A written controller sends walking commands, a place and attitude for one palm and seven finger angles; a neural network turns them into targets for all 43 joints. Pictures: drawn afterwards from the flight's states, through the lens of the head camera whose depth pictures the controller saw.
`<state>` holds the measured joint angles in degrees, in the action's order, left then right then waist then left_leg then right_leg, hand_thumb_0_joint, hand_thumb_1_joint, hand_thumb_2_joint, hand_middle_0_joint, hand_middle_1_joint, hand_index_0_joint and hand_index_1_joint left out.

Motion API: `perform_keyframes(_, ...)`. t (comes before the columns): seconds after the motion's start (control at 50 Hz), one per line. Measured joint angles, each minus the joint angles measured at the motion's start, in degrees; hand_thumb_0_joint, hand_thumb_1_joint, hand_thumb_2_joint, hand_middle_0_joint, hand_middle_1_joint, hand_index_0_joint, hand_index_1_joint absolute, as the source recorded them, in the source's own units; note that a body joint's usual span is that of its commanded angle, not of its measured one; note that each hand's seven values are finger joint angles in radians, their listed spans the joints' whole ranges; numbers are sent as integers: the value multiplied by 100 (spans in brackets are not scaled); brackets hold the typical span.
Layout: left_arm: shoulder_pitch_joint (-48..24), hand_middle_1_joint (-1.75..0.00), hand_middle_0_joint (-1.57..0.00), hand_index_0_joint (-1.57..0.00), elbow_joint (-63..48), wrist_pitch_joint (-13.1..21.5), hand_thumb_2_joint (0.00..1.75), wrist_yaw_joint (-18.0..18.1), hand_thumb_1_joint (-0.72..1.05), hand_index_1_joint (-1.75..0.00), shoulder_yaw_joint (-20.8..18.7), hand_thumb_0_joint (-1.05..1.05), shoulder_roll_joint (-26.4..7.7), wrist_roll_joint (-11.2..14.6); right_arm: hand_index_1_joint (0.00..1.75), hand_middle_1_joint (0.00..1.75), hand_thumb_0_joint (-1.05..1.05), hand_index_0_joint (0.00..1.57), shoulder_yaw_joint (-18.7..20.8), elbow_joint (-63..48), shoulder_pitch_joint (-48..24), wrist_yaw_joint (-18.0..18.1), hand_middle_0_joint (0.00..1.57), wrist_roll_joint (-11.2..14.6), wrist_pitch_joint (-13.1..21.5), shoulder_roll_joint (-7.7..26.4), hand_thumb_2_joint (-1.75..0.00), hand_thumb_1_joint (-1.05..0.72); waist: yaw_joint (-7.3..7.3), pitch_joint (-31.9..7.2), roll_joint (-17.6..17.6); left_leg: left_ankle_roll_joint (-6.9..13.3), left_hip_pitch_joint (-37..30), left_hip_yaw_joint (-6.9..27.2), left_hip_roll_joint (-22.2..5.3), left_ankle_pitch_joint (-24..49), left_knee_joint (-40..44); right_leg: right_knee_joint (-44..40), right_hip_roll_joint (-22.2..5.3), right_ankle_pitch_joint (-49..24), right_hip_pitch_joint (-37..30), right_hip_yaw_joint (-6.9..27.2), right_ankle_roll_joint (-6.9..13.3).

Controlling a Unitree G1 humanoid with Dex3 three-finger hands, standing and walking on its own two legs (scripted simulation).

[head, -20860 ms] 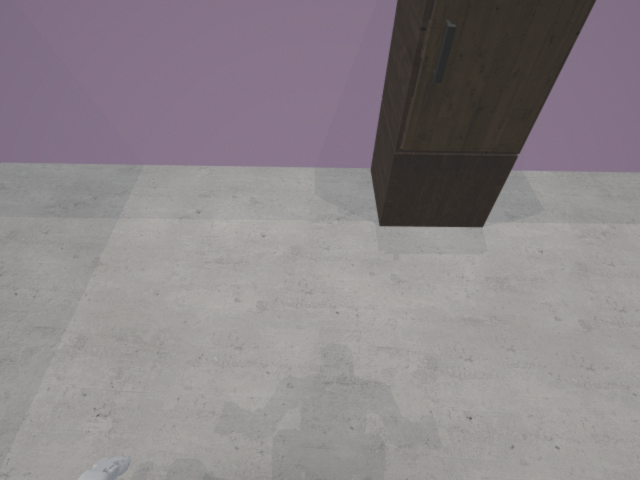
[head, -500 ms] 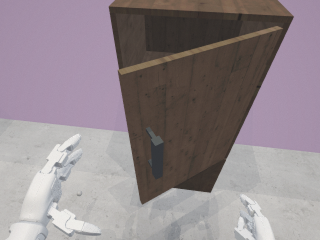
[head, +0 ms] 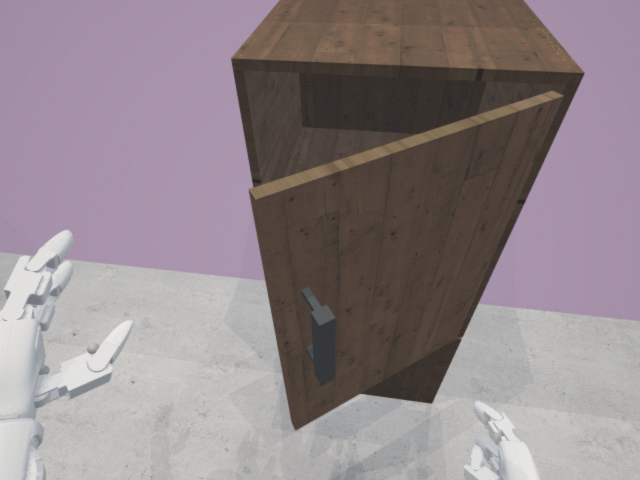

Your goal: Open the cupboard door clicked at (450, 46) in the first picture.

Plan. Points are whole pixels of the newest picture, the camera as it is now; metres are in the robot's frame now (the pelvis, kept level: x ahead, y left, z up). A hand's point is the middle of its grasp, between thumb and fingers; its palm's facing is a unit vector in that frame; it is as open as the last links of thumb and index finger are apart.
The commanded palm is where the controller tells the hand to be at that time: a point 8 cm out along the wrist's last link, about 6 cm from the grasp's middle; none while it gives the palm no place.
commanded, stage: draw the hand back to the body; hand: left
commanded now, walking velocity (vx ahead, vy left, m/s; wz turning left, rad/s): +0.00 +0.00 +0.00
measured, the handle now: (316, 337) +0.30 +0.05 +0.02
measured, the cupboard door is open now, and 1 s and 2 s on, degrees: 37 37 37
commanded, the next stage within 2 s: step back with the hand held close in 0.50 s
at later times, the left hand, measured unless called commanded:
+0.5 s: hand (82, 342) +0.19 +0.24 +0.17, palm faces +0.45 -0.80 -0.40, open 7.5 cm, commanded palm +0.13 +0.28 +0.18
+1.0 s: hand (69, 371) +0.16 +0.24 +0.17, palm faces +0.34 -0.79 -0.51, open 7.4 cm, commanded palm +0.10 +0.29 +0.19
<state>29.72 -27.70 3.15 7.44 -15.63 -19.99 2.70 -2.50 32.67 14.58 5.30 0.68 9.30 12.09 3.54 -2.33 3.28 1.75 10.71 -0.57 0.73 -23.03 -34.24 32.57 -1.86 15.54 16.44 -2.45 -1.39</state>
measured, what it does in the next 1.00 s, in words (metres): shifts its weight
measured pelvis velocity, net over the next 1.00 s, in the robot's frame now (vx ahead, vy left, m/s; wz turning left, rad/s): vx -0.05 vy -0.01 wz -0.04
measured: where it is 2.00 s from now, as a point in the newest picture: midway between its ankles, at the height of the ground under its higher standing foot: outside the picture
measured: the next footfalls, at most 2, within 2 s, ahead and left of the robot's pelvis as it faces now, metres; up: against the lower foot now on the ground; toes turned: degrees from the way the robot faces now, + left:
right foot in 1.46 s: -0.03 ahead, -0.13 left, +0.00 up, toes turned +8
left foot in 1.74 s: -0.12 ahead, +0.11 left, +0.00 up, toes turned +6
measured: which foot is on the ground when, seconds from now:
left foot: down 0.00-1.00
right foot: down 0.00-1.00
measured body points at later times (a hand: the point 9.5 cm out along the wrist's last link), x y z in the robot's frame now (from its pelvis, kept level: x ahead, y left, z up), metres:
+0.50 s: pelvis +0.00 -0.02 +0.01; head -0.02 -0.03 +0.46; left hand +0.16 +0.28 +0.19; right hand +0.18 -0.23 -0.07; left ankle -0.05 +0.09 -0.73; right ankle +0.02 -0.14 -0.73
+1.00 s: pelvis -0.05 -0.01 +0.01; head -0.04 -0.01 +0.46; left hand +0.13 +0.28 +0.20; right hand +0.12 -0.26 -0.06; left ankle -0.05 +0.09 -0.73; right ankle +0.02 -0.14 -0.73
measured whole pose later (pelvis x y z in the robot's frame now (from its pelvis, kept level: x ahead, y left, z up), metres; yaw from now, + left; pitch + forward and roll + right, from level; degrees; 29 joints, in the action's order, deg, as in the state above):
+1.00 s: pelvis -0.05 -0.01 +0.01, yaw -2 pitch -1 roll +0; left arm 32.2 -28.5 9.8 7.3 -23.0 -24.1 1.0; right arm 0.9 31.4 10.6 4.8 0.3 1.8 13.4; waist -0.5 1.9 -0.6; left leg 1.5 12.2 -3.0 0.8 -15.6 -28.5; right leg 26.3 -1.6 7.0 18.4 -0.1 -0.9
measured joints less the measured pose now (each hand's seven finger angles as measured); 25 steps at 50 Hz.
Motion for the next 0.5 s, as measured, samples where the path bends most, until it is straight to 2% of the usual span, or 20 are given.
perform_keyframes(0.2,-333,-30,-20,-20,183,116,82,16,72,-30,-493,1,-47,47,30,30,1,21,106,211,-176,-32,21,-24,1,68,-90,-91,52,175,-28,-50,-398,-1,-54,240,491,-472,65,-227,-390,-10,51)
perform_keyframes(0.34,-285,-30,-20,-21,295,159,87,-59,84,-30,-348,1,107,48,30,30,1,21,156,280,-258,-83,21,-35,-63,69,-90,-91,48,233,-10,-68,-539,-20,-68,363,711,-640,85,-325,-501,6,74)
perform_keyframes(0.5,-235,-30,-21,-21,283,148,89,-60,88,-31,-327,2,69,4,30,30,1,21,149,351,-235,-74,21,-59,-29,25,-90,-91,54,259,-12,-112,-664,-3,-109,427,825,-754,127,-383,-630,-16,119)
